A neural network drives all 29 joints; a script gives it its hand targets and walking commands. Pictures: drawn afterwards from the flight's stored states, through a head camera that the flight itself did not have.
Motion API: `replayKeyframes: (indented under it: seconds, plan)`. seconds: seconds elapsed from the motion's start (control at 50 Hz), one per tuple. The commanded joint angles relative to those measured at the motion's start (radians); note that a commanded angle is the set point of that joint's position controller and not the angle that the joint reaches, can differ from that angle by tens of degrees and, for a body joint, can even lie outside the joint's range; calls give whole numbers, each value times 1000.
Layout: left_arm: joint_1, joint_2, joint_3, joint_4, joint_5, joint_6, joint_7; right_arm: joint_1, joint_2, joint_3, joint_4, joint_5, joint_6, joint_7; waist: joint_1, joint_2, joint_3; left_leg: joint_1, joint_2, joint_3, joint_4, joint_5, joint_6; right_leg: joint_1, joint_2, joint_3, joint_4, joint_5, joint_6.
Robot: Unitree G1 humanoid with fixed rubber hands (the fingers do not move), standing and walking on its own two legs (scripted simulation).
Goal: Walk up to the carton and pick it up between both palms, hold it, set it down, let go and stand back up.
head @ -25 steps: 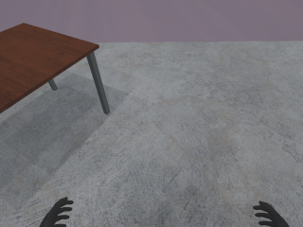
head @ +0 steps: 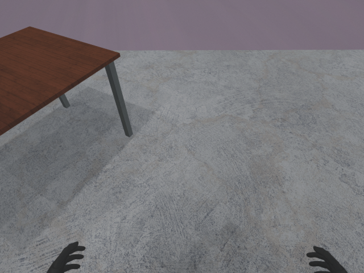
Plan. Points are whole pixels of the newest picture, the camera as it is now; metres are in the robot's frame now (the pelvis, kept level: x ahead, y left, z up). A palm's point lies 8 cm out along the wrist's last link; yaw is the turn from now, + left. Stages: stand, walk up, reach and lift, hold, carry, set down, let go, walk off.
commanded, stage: walk up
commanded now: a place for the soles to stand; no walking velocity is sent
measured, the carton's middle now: out of the picture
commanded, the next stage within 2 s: none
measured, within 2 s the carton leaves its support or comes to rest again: neither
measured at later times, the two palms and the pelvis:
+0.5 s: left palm out of the picture +0.09 +0.50 -0.05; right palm (271, 252) +0.19 -0.18 -0.09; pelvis +0.05 +0.12 -0.01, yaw +17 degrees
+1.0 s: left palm out of the picture +0.05 +0.63 -0.06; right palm (176, 180) +0.38 +0.04 -0.08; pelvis +0.12 +0.26 -0.01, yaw +31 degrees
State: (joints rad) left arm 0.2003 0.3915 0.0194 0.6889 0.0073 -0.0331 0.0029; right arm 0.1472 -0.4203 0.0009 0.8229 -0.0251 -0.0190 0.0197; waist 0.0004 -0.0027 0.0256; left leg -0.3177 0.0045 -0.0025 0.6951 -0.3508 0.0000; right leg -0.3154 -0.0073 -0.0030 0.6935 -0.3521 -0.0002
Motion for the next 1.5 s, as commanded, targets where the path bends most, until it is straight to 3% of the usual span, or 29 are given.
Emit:
replayKeyframes:
  seconds: [0.0, 0.04, 0.14, 0.24, 0.28, 0.32, 0.34, 0.38, 0.48, 0.52, 0.54, 0.56, 0.62, 0.68, 0.8, 0.84, 0.88, 0.9, 0.92, 0.94, 1.04, 1.12, 1.16, 1.18, 1.2, 1.28, 1.34, 1.44, 1.48]
  plan:
    - [186, 416, 178, 20, 28, -50, 44, -110, -166, -93, -217, -62, 41, 85, 123, -215, -53, -540, 13, -39, 246, -126, 48, 450, -450, 446, -438, -199, -209]
    - [106, 395, 158, -16, 26, -70, 47, -128, -235, -113, -240, -67, 52, 88, 100, -14, 31, -527, 125, -80, 389, -103, 2, 240, -557, 451, -465, -123, -258]
    - [87, 367, 162, 7, 22, -64, 36, -36, -202, -117, -224, -26, 57, 139, 69, -138, -60, -387, 113, 7, 263, -5, -8, 261, -375, 51, -341, 197, -184]
    - [-137, 422, 169, -45, 47, -52, 17, 127, -252, -140, -191, -6, 51, 129, -58, -184, -53, -36, 119, 46, 45, 10, 18, -47, -368, -103, -219, -121, -128]
    - [-55, 304, 131, -17, 45, -30, 13, 290, -274, -163, -94, -18, 42, 102, -124, 69, -99, 203, -44, 150, -93, -14, 42, -128, -192, -252, 218, -63, -83]
    - [-106, 207, 89, -66, 25, -30, 8, 314, -436, -174, -122, -24, 37, 74, -143, 373, 44, 164, 194, -514, -341, -139, 173, -525, -62, -136, 623, -371, -4]
    - [-112, 285, 107, -91, -8, -34, 20, 241, -475, -177, -169, 0, 31, 85, -115, 298, 3, 161, 320, -836, -513, -292, 323, -539, -51, -7, 591, -291, -10]
    - [-86, 350, 118, -51, -8, -52, 20, 146, -382, -159, -198, 0, 29, 78, -58, 146, 41, 118, 237, -620, -416, -124, 296, -416, -89, 34, 469, -219, 18]
    - [53, 317, 126, 1, -19, -69, 15, 104, -298, -124, -253, -24, 42, 87, -1, 209, 35, -89, 136, -439, -334, -18, 250, -27, -20, -8, 6, -172, -7]
    - [260, 330, 143, 50, -3, -88, 34, 46, -210, -96, -293, -2, 44, 88, 108, 105, -70, -317, -1, -230, -75, 67, 92, 455, -42, 3, -379, 47, -16]
    - [280, 423, 179, 32, 24, -87, 48, 113, -113, -66, -302, 1, 35, 79, 134, -245, -163, -457, -115, -156, 222, -146, 49, 547, -364, 420, -469, -183, -51]
    - [189, 462, 180, 8, 14, -88, 56, 166, -191, -75, -257, -15, 43, 75, 103, -132, -94, -533, -54, -158, 348, -148, 15, 457, -517, 593, -516, -272, -87]
    - [81, 372, 151, -6, 1, -87, 41, 193, -236, -95, -239, -4, 40, 68, 19, -84, 47, -493, 31, -155, 415, -16, 11, 316, -387, 218, -400, 168, -85]
    - [141, 332, 139, 6, 5, -82, 30, 132, -191, -96, -250, -2, 47, 96, 56, -188, -34, -413, 43, -11, 352, 63, 10, 364, -306, -21, -274, 602, -129]
    - [94, 386, 150, -37, 15, -72, 22, 25, -194, -90, -264, 9, 26, 98, 74, -171, 2, -321, 90, 81, 93, 14, 22, 251, -348, -118, -195, 468, -158]
    - [13, 406, 142, -53, 12, -61, 7, 155, -209, -107, -226, 16, 11, 97, -21, -228, -68, -73, 38, 139, -7, 50, 47, 144, -311, -192, -84, 446, -127]
    - [43, 283, 100, -64, 15, -48, 9, 409, -318, -165, -130, -8, 2, 69, -166, 162, -210, 355, -111, 106, -124, 51, 83, -114, -198, -219, 456, 308, -77]
    - [-25, 195, 69, -100, 18, -54, 1, 418, -384, -176, -139, -11, 6, 55, -151, 365, -99, 366, 101, -353, -197, 107, 162, -403, -88, -189, 618, -220, -22]
    - [-44, 232, 65, -113, -3, -54, 8, 359, -412, -170, -185, 13, -2, 46, -130, 238, -64, 317, 234, -664, -299, 148, 266, -500, -56, -50, 624, -290, -19]
    - [-45, 291, 90, -108, -12, -57, 8, 328, -406, -159, -192, 41, 0, 53, -115, 171, -76, 274, 299, -769, -379, 76, 344, -496, -65, -6, 624, -228, -9]
    - [48, 293, 104, -21, -6, -68, -9, 196, -305, -121, -265, 13, -4, 44, -19, 196, 31, -65, 128, -430, -334, 5, 265, -177, -70, -15, 267, -177, -21]
    - [87, 262, 103, -8, -10, -83, -8, 218, -291, -118, -279, 10, 3, 57, 7, 154, 23, -107, 131, -488, -270, -5, 268, -12, -16, -28, -24, -112, -31]
    - [308, 331, 129, 28, 16, -106, 23, 160, -179, -82, -328, 26, -3, 41, 129, -44, -115, -304, -36, -268, 94, 113, 97, 440, -129, 153, -350, 25, -74]
    - [309, 423, 168, -2, 32, -105, 32, 220, -107, -52, -332, 24, -8, 40, 127, -220, -142, -480, -128, -154, 311, -153, 38, 526, -433, 479, -440, -161, -126]
    - [254, 433, 161, -12, 16, -101, 35, 227, -235, -81, -283, 0, -1, 27, 113, -40, -87, -515, -50, -178, 418, -159, 21, 447, -541, 621, -471, -295, -154]
    - [192, 308, 121, -9, -7, -94, 22, 262, -230, -91, -202, 25, -1, 47, 53, -130, -23, -414, -16, -118, 435, 43, 18, 370, -331, 139, -371, 251, -14]
    - [203, 301, 121, 2, -1, -91, 8, 217, -202, -87, -213, 24, 12, 54, 63, -204, 8, -395, -11, -33, 353, 111, 1, 338, -265, -45, -306, 640, -47]
    - [131, 370, 140, -50, 25, -72, -8, 70, -194, -90, -270, 30, -6, 65, 86, -246, 21, -276, 92, 43, 47, -18, 17, 224, -322, -104, -245, 321, -174]
    - [69, 364, 131, -78, 18, -56, -7, 205, -196, -106, -226, 12, -24, 58, 1, -178, -83, -53, 21, 107, -66, 59, 53, 160, -348, -113, -104, 312, -158]
